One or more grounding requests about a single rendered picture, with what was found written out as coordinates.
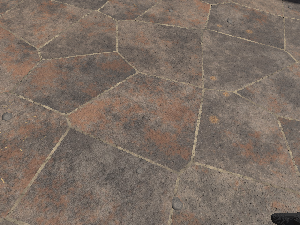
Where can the right robot hand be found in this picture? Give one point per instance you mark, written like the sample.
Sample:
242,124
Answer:
286,218

